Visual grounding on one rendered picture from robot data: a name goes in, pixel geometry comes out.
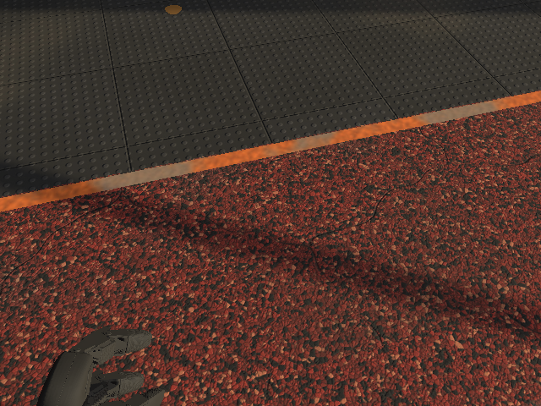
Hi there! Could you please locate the left robot hand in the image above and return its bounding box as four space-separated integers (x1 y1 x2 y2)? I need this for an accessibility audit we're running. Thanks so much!
35 326 165 406

